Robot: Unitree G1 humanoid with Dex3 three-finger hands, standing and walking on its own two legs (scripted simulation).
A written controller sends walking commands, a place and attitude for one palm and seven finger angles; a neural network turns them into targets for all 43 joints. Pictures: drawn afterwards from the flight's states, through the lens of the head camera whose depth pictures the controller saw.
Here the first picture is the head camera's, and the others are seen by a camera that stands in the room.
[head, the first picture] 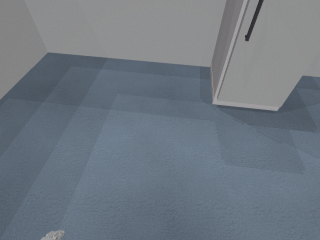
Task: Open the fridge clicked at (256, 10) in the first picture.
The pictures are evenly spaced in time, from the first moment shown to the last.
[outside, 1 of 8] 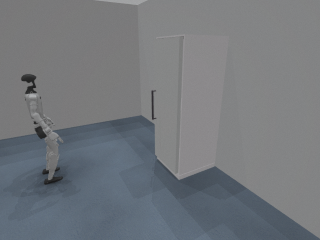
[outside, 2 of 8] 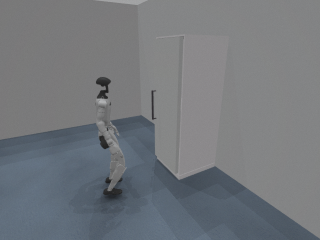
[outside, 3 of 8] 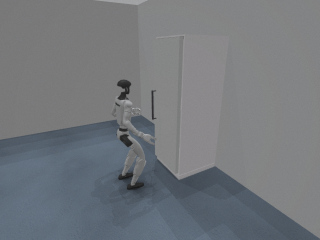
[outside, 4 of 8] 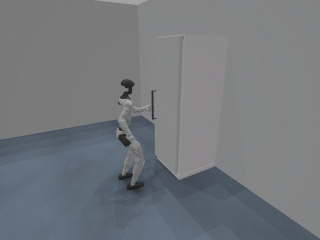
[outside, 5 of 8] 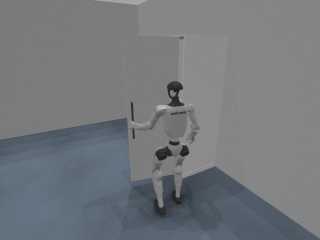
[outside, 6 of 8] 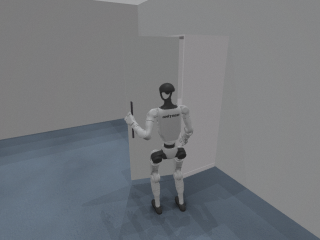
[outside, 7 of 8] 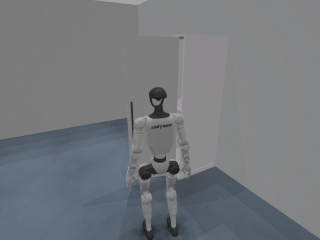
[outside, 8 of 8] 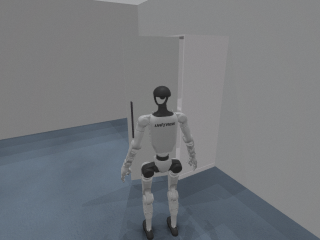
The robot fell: no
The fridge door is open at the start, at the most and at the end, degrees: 0 76 73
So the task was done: yes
